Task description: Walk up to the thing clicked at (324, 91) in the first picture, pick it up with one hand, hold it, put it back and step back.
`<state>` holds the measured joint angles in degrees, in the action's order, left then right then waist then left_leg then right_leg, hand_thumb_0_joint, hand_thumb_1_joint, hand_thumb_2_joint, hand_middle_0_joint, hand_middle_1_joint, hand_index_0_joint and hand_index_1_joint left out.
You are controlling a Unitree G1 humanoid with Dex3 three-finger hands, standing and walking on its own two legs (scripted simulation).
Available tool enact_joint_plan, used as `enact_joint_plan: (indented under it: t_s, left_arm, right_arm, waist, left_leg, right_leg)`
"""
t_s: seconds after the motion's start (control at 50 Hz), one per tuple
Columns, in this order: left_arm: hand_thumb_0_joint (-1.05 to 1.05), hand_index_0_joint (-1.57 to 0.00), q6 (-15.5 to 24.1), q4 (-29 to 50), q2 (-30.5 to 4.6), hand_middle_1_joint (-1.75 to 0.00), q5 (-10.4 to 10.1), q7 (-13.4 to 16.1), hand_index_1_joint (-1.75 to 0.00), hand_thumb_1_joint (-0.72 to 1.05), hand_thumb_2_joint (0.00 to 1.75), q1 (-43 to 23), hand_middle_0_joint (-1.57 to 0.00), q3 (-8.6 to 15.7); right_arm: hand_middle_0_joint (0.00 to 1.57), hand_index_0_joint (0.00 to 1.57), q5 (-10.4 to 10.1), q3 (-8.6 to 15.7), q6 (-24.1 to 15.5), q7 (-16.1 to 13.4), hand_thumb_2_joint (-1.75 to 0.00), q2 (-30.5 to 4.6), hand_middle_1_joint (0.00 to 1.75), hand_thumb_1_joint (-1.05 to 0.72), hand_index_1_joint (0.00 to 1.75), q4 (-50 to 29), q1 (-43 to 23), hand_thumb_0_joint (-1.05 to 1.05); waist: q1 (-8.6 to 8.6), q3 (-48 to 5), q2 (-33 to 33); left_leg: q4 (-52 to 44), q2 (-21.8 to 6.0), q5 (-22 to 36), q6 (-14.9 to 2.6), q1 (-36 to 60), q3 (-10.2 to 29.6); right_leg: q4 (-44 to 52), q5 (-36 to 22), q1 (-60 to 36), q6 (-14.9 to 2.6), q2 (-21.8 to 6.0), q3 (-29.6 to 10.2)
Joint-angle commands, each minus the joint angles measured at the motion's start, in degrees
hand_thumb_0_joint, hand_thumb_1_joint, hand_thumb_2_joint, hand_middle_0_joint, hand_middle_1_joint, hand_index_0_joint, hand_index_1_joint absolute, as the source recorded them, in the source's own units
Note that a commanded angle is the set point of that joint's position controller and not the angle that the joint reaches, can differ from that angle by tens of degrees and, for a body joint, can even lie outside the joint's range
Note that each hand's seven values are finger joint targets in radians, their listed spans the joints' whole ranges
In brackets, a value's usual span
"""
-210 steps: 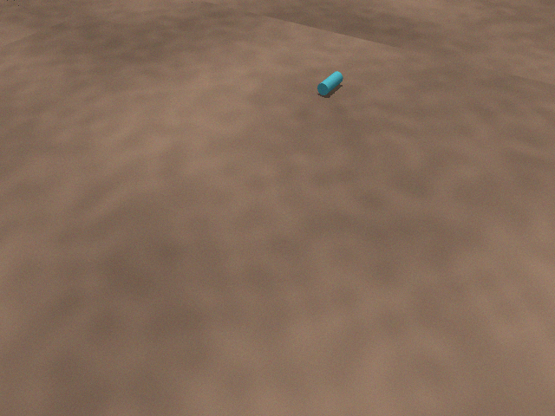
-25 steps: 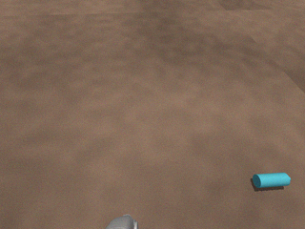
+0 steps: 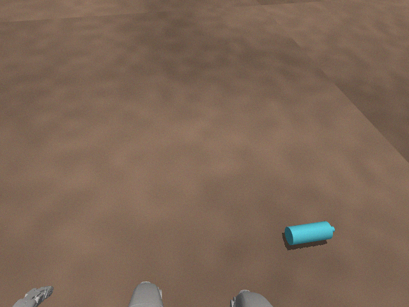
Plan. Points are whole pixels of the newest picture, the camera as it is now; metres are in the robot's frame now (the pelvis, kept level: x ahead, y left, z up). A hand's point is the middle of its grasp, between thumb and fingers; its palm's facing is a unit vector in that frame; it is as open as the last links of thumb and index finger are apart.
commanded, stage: walk up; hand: left
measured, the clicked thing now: (311, 232) +0.52 -0.53 -0.68
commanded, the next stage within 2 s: none
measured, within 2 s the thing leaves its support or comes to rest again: neither
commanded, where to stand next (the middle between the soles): +0.17 -0.81 m, yaw +9 degrees
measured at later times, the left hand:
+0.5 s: hand (161, 306) +0.15 +0.09 -0.13, palm faces -0.07 -0.94 -0.35, open 7.4 cm
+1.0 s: hand out of the picture +0.13 -0.12 -0.14, palm faces -0.03 -0.94 -0.33, open 7.4 cm
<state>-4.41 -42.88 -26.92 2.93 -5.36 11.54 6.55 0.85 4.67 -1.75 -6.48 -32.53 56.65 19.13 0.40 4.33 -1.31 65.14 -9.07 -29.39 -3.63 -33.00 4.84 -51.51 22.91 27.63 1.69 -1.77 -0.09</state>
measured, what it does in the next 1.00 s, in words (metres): steps to the right: left foot, then right foot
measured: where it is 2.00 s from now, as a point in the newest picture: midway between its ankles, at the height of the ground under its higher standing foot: outside the picture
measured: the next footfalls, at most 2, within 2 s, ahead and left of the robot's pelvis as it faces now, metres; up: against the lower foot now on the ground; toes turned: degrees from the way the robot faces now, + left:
left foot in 0.18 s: +0.11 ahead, +0.01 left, +0.00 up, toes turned +7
right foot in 0.56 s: +0.13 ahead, -0.43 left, +0.00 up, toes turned +0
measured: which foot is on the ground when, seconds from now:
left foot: up 0.00-0.16, down 0.18-0.56, up 0.58-0.80, down 0.82-1.00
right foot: down 0.00-0.18, up 0.20-0.54, down 0.56-0.82, up 0.84-1.00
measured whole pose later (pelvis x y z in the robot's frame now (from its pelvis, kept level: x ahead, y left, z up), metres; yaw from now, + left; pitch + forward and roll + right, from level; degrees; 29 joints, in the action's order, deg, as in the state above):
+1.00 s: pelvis +0.04 -0.41 +0.02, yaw +3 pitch -2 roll +0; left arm -6.7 -43.4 -27.7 3.0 -4.4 11.2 5.1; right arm 1.0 2.0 -5.5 -5.9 -24.3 51.4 22.4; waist -0.1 8.0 -6.7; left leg 44.8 -4.2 -18.9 -0.8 -23.8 -2.2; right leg -69.5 23.1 34.5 -0.6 0.6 -7.3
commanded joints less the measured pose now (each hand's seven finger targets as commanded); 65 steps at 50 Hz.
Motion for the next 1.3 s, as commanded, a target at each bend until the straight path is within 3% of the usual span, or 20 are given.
enact_joint_plan:
  t_s: [0.0,0.12,0.18,0.2,0.28,0.44,0.54,0.56,0.58,0.72,0.76,0.8,0.82,0.9,1.06,1.14,1.16,1.18,1.2,1.28]
  left_arm:
    - [0.0,-0.2,1.62,4.23,-16.46,-0.3,0.29,2.02,-0.3,0.9,0.9,-2.11,-0.2,3.98]
    - [0.0,-0.2,0.8,6.86,-10.29,-0.3,0.21,1.48,-0.3,0.9,0.9,-5.87,-0.2,0.45]
    - [0.0,-0.2,-0.17,7.87,-7.75,-0.3,-0.23,1.92,-0.3,0.9,0.9,0.41,-0.2,-0.72]
    - [0.0,-0.2,-0.62,6.9,-12.36,-0.3,0.37,2.35,-0.3,0.9,0.9,0.41,-0.2,0.69]
    - [0.0,-0.2,-0.35,5.97,-13.02,-0.3,0.0,1.23,-0.3,0.9,0.9,-1.32,-0.2,2.07]
    - [0.0,-0.2,-0.99,6.64,-11.83,-0.3,-0.03,-0.83,-0.3,0.9,0.9,-3.87,-0.2,2.66]
    - [0.0,-0.2,0.45,0.72,-15.78,-0.3,1.8,0.44,-0.3,0.9,0.9,14.16,-0.2,5.32]
    - [0.0,-0.2,1.17,4.16,-21.37,-0.3,1.17,1.23,-0.3,0.9,0.9,6.12,-0.2,5.4]
    - [0.0,-0.2,1.43,5.84,-22.82,-0.3,0.01,1.67,-0.3,0.9,0.9,-0.75,-0.2,5.31]
    - [0.0,-0.2,0.46,6.5,-12.16,-0.3,0.91,1.85,-0.3,0.9,0.9,-5.99,-0.2,1.57]
    - [0.0,-0.2,-0.25,7.62,-9.65,-0.3,0.67,1.96,-0.3,0.9,0.9,-8.32,-0.2,-0.03]
    - [0.0,-0.2,-0.37,8.13,-5.14,-0.3,0.06,2.31,-0.3,0.9,0.9,-2.55,-0.2,-1.35]
    - [0.0,-0.2,-0.8,7.55,-10.97,-0.3,0.66,2.75,-0.3,0.9,0.9,-0.79,-0.2,0.26]
    - [0.0,-0.2,-0.52,5.81,-13.14,-0.3,0.09,2.03,-0.3,0.9,0.9,-2.68,-0.2,2.33]
    - [0.0,-0.2,-0.81,6.98,-11.28,-0.3,0.02,0.01,-0.3,0.9,0.9,-4.06,-0.2,2.59]
    - [0.0,-0.2,0.02,1.51,-11.66,-0.3,0.85,0.87,-0.3,0.9,0.9,8.42,-0.2,4.28]
    - [0.0,-0.2,0.45,1.12,-14.63,-0.3,2.09,1.23,-0.3,0.9,0.9,12.49,-0.2,4.81]
    - [0.0,-0.2,1.08,4.48,-20.78,-0.3,1.33,1.83,-0.3,0.9,0.9,4.74,-0.2,5.11]
    - [0.0,-0.2,1.41,6.16,-22.03,-0.3,0.38,2.22,-0.3,0.9,0.9,-1.58,-0.2,5.14]
    - [0.0,-0.2,0.88,6.01,-14.61,-0.3,0.69,2.8,-0.3,0.9,0.9,-6.42,-0.2,3.03]
  right_arm:
    - [0.2,0.2,-1.74,1.5,-3.13,-0.28,-0.9,-10.53,0.3,-0.9,0.3,-0.62,5.91,0.0]
    - [0.2,0.2,-1.66,1.27,-4.7,-0.05,-0.9,-6.79,0.3,-0.9,0.3,0.54,16.67,0.0]
    - [0.2,0.2,0.64,4.82,-5.18,-2.06,-0.9,-17.53,0.3,-0.9,0.3,-5.52,13.79,0.0]
    - [0.2,0.2,-1.34,4.89,-5.05,-1.96,-0.9,-18.25,0.3,-0.9,0.3,-5.62,12.07,0.0]
    - [0.2,0.2,-0.97,3.74,-4.6,-1.45,-0.9,-12.86,0.3,-0.9,0.3,-7.13,7.93,0.0]
    - [0.2,0.2,1.29,5.6,-4.28,-0.21,-0.9,-17.5,0.3,-0.9,0.3,-8.76,5.96,0.0]
    - [0.2,0.2,1.1,1.24,-2.02,-0.41,-0.9,-7.09,0.3,-0.9,0.3,-7.97,2.02,0.0]
    - [0.2,0.2,-0.34,1.31,-1.73,-1.31,-0.9,-5.59,0.3,-0.9,0.3,-10.09,-0.76,0.0]
    - [0.2,0.2,-0.35,2.4,-1.79,-2.17,-0.9,-8.58,0.3,-0.9,0.3,-9.15,-2.98,0.0]
    - [0.2,0.2,-1.61,2.31,-2.99,-0.19,-0.9,-8.01,0.3,-0.9,0.3,-0.07,12.36,0.0]
    - [0.2,0.2,-0.92,2.92,-3.85,-0.52,-0.9,-7.89,0.3,-0.9,0.3,0.98,19.63,0.0]
    - [0.2,0.2,1.41,4.85,-4.71,-1.84,-0.9,-16.36,0.3,-0.9,0.3,-4.09,14.88,0.0]
    - [0.2,0.2,-0.47,5.46,-4.76,-2.0,-0.9,-18.91,0.3,-0.9,0.3,-5.44,12.9,0.0]
    - [0.2,0.2,-0.55,4.11,-4.41,-1.69,-0.9,-12.9,0.3,-0.9,0.3,-6.79,7.71,0.0]
    - [0.2,0.2,1.54,5.68,-4.01,-0.67,-0.9,-16.78,0.3,-0.9,0.3,-8.61,6.4,0.0]
    - [0.2,0.2,1.52,3.61,-2.42,-0.53,-0.9,-12.22,0.3,-0.9,0.3,-7.76,2.74,0.0]
    - [0.2,0.2,1.12,1.62,-1.68,-0.6,-0.9,-6.66,0.3,-0.9,0.3,-8.27,2.74,0.0]
    - [0.2,0.2,-0.29,1.97,-1.49,-1.42,-0.9,-6.05,0.3,-0.9,0.3,-10.97,-1.81,0.0]
    - [0.2,0.2,-0.29,2.92,-1.57,-2.4,-0.9,-8.18,0.3,-0.9,0.3,-9.76,-2.83,0.0]
    - [0.2,0.2,-1.9,2.49,-2.43,-1.14,-0.9,-8.9,0.3,-0.9,0.3,-0.62,9.68,0.0]
  waist:
    - [-0.11,-2.85,-12.92]
    - [-3.58,-4.22,-8.84]
    - [-2.22,-5.63,4.5]
    - [-2.46,-5.36,1.37]
    - [-0.59,-1.57,4.61]
    - [-2.2,-1.93,13.85]
    - [10.66,-6.01,-13.37]
    - [7.12,-2.84,-20.81]
    - [4.2,-1.59,-15.32]
    - [-1.68,-1.9,-12.29]
    - [-5.41,-3.0,-6.78]
    - [-2.64,-0.75,8.19]
    - [-2.45,-2.87,2.74]
    - [-0.33,-1.41,4.24]
    - [-2.02,-3.12,13.03]
    - [5.99,-8.77,3.43]
    - [9.59,-5.52,-11.57]
    - [6.59,-3.13,-20.05]
    - [3.65,-1.41,-15.57]
    - [-1.32,-2.75,-14.82]
  left_leg:
    - [-0.31,3.46,2.01,-0.19,-6.73,-6.37]
    - [-30.74,7.65,17.46,-0.4,19.52,-8.34]
    - [-45.17,-18.71,20.64,-6.13,32.93,32.71]
    - [-43.68,-21.43,22.85,-9.85,30.07,32.77]
    - [-39.88,-11.04,17.44,-9.62,17.25,11.48]
    - [-37.41,-8.42,0.69,-9.83,7.85,5.9]
    - [2.33,4.27,-0.45,-1.11,-16.23,-11.8]
    - [8.12,10.14,-8.07,0.32,-19.64,-6.31]
    - [10.32,6.46,-5.26,0.1,-14.34,-1.46]
    - [-15.15,7.15,4.87,-0.48,11.19,-8.47]
    - [-30.67,5.53,15.2,-0.35,25.49,-2.78]
    - [-44.91,-15.36,15.8,-3.12,29.19,33.37]
    - [-43.78,-21.17,19.14,-7.83,27.81,36.34]
    - [-38.38,-10.43,16.89,-9.69,16.0,14.33]
    - [-34.59,-8.35,5.31,-10.06,11.46,8.69]
    - [-14.4,-0.19,12.54,-3.21,-1.84,-4.75]
    - [2.64,4.16,3.7,-0.59,-14.73,-10.1]
    - [6.74,10.88,-8.34,0.34,-18.09,-5.74]
    - [9.26,7.44,-6.44,0.51,-14.17,-0.66]
    - [-2.16,5.6,0.35,1.03,-0.71,-6.99]
  right_leg:
    - [28.98,3.82,-10.72,-16.09,-10.53,-20.26]
    - [18.01,-21.23,-4.19,-15.9,-6.88,-8.07]
    - [-9.93,5.53,16.2,-3.61,2.62,-7.8]
    - [-14.95,8.04,16.5,-2.79,1.2,-11.24]
    - [-18.39,-0.72,11.48,-2.35,-0.25,-11.51]
    - [-6.7,3.02,4.81,-0.71,-2.97,-1.98]
    - [22.32,8.44,-21.05,-4.75,-2.89,-7.87]
    - [36.19,8.19,-11.51,-10.23,-14.26,-35.09]
    - [40.6,14.51,-7.17,-13.81,-17.01,-40.61]
    - [24.61,-6.6,-2.49,-17.11,-8.77,-12.94]
    - [12.51,-9.67,5.22,-13.63,-6.2,-8.0]
    - [-8.24,4.36,18.98,-4.3,3.06,-7.31]
    - [-13.24,8.37,18.79,-3.54,1.07,-11.09]
    - [-19.79,0.35,11.77,-2.93,-0.46,-11.94]
    - [-7.38,6.21,7.43,-0.81,-2.95,-3.3]
    - [12.87,0.58,-16.7,-2.76,2.54,2.55]
    - [20.44,7.5,-17.54,-4.9,-2.74,-7.84]
    - [34.71,6.73,-9.11,-10.84,-14.56,-34.94]
    - [37.63,8.2,-6.57,-13.65,-16.89,-39.96]
    - [22.74,-5.78,-6.59,-15.53,-9.89,-16.65]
